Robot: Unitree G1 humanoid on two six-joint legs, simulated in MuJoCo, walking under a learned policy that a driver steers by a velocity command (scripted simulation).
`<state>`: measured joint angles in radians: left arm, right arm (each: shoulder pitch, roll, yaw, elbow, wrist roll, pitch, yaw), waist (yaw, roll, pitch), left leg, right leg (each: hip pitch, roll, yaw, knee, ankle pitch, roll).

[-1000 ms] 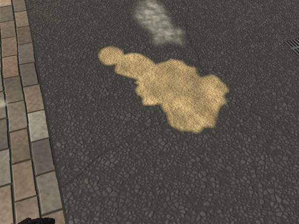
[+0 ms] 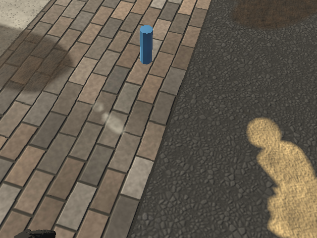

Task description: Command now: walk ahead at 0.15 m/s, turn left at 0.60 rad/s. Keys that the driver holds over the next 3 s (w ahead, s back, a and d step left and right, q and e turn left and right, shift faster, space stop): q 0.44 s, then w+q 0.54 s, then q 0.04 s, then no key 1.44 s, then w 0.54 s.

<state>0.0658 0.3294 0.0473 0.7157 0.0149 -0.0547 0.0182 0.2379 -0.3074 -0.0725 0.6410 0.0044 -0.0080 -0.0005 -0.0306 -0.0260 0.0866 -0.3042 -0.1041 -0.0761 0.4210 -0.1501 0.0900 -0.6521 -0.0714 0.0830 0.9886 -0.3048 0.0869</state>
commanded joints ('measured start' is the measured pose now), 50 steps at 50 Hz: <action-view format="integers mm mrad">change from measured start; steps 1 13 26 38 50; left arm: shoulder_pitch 73 99 37 -60 -211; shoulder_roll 56 134 161 97 56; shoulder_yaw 12 47 70 64 41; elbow -28 -62 -50 -64 -123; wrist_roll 0 16 -26 -8 -29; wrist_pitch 10 11 57 -44 -65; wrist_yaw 1 -7 5 -36 -70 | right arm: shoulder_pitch -45 103 -48 129 229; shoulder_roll -169 -183 -97 -121 -159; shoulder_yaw -49 -46 -26 -20 -41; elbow -69 -56 -95 -13 63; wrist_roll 10 4 15 2 25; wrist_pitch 5 33 67 -43 -22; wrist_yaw -27 -38 0 -16 -43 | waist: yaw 45 7 57 -1 -39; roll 108 -174 -174 157 175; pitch -220 -254 -183 -25 3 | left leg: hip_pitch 48 -294 -62 300 244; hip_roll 208 18 137 315 288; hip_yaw -159 -112 114 -323 -295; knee -42 755 352 -258 -132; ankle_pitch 558 -533 -239 -168 145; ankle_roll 149 -131 -123 135 81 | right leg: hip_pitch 147 652 459 -162 110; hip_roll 51 -359 -223 11 95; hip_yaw -27 481 10 -32 -35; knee -131 -619 -755 -57 -496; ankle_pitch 138 695 0 136 282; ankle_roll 20 -378 -292 -67 -60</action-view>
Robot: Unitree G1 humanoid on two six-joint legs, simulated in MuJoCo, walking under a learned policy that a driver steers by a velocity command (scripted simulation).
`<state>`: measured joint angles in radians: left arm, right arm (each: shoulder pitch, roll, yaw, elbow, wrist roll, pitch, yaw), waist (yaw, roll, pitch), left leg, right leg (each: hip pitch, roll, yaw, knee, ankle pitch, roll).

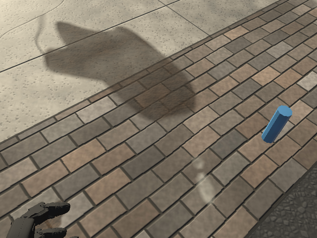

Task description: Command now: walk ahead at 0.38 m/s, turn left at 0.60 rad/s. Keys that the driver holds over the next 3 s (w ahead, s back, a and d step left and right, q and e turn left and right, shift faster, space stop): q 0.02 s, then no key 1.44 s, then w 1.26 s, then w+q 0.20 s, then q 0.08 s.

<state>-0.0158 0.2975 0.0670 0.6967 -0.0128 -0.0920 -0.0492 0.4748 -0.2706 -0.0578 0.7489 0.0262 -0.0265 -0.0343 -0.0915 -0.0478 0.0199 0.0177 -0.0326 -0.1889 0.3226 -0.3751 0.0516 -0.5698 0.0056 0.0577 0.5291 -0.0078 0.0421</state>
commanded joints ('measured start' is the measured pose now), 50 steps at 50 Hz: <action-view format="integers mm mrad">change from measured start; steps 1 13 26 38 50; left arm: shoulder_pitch -93 79 177 183 181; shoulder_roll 105 70 78 90 96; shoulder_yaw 29 2 -31 -34 -32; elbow -98 29 121 190 265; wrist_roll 4 34 30 15 17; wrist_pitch -30 4 71 84 98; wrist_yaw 2 24 39 51 73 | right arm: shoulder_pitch -23 -101 -353 -332 -325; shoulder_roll -201 -61 -101 -92 -93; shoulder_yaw -59 -9 2 -7 -15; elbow -47 -93 -148 -90 31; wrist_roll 0 -25 -57 -37 -34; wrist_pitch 3 36 43 31 29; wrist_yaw -11 -10 18 19 7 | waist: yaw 42 45 117 111 117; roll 217 -73 163 58 59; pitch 51 -102 -8 -82 -44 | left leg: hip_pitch -72 -396 -249 -134 -153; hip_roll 211 77 115 92 71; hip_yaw -187 91 15 56 85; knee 16 589 77 174 136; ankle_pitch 482 -89 162 580 479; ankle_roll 101 -123 3 11 -7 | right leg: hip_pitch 85 346 303 385 403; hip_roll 29 -239 -43 -70 -67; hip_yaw -21 80 -83 -70 -72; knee -44 -218 -91 -85 -116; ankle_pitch -46 549 -247 -52 -102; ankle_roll -30 -296 -23 -18 -20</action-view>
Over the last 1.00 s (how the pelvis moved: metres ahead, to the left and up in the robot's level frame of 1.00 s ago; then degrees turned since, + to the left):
0.22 0.06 0.00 35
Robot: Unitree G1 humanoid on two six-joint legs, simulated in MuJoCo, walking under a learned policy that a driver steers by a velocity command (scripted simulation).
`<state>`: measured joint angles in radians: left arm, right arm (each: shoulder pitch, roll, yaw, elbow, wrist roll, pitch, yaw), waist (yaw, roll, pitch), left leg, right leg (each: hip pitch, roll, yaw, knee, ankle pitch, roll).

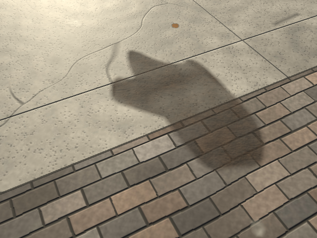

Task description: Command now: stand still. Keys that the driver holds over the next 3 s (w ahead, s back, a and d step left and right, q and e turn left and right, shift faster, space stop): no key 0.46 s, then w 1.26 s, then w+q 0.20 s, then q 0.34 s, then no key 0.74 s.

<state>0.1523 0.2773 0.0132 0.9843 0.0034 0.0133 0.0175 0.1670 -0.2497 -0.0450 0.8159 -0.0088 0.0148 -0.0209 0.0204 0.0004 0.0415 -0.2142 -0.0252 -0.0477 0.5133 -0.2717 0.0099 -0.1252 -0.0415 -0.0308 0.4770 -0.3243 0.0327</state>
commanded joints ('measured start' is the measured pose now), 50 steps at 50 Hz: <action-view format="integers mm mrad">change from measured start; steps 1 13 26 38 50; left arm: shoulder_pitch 15 60 149 45 -216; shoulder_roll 115 93 88 53 3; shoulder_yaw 21 13 11 24 17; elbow -16 41 73 -73 -175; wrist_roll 1 3 -10 -41 -29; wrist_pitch -7 -14 -15 -100 -105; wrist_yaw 7 15 28 8 -47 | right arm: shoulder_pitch -17 -14 18 387 302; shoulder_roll -114 -108 -94 -177 -129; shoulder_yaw -27 -21 -15 -46 -2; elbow -25 105 216 309 251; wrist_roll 1 5 18 18 11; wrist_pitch -12 -8 -4 -118 -106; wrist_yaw -8 -19 -22 33 -2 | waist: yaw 5 -1 -8 -148 -93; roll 11 5 -35 237 85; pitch -61 -21 22 -7 102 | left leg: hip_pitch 77 63 -34 379 135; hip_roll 61 46 -16 406 217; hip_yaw -54 -33 31 -661 -37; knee -58 -85 -49 -347 -438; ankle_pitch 364 248 -252 -217 286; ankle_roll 33 18 25 288 175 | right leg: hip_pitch -44 -80 -129 -653 -502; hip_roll -19 -8 0 56 -20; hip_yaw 16 12 35 77 -33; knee -67 -94 -115 653 189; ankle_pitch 208 135 -275 -239 296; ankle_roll -11 -15 -67 -55 -35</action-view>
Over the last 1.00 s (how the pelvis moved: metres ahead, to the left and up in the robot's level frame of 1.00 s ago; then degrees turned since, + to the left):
0.20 0.01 0.00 7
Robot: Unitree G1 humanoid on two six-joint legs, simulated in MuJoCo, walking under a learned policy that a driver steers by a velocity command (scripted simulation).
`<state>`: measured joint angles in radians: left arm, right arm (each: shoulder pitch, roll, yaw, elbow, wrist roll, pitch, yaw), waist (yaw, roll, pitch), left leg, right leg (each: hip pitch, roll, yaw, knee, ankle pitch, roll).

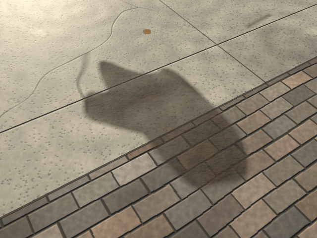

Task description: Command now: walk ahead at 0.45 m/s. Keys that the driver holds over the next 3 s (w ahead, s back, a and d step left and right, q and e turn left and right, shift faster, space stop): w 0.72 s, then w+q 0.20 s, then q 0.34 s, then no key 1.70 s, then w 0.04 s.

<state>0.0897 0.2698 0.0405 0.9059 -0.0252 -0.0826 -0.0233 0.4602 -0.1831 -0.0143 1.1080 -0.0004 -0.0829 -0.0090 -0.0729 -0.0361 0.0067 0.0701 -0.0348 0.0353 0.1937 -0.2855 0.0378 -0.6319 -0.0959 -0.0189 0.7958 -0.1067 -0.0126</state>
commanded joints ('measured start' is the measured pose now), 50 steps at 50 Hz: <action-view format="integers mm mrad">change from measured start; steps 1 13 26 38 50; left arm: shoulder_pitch -172 103 277 404 3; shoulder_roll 20 94 122 -8 52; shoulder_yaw -10 32 30 -9 28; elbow -106 -22 58 53 -91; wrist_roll -3 21 16 25 34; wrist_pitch -7 -24 -20 -11 -12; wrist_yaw -8 -17 29 20 44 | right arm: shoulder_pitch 24 -139 -458 -3 -205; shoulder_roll -200 -175 -111 -329 -247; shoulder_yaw -36 -39 -44 -113 -85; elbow -35 -136 -251 -165 -218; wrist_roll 9 47 11 11 5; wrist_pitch -9 -53 -15 -20 -9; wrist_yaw -14 3 8 35 0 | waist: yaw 1 119 127 -34 68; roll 129 -3 -1 292 100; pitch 146 -41 72 -421 21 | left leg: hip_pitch -141 -733 -718 382 -354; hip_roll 240 133 150 436 157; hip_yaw -117 -121 -42 -775 -187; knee -125 1137 448 144 18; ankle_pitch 301 -55 423 55 570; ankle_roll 147 32 -36 338 182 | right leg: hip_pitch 23 597 496 11 118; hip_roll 39 -203 -79 166 50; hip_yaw -42 448 84 43 42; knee -161 -601 -717 465 -113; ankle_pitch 95 -211 76 -429 69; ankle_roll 3 -236 -187 1 47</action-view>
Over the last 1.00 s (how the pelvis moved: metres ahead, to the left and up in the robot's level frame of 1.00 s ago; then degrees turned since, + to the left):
0.13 0.01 0.01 0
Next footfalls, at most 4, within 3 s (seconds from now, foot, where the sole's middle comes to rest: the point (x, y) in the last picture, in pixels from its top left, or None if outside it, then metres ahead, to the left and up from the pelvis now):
0.16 right None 0.28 -0.14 -0.78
0.72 left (129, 215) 0.60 0.09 -0.78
1.18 right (166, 163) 0.86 -0.09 -0.78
1.58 left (122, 190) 0.72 0.12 -0.78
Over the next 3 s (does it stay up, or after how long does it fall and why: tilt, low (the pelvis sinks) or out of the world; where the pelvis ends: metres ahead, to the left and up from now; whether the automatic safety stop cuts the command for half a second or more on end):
stays up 0.76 0.02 0.00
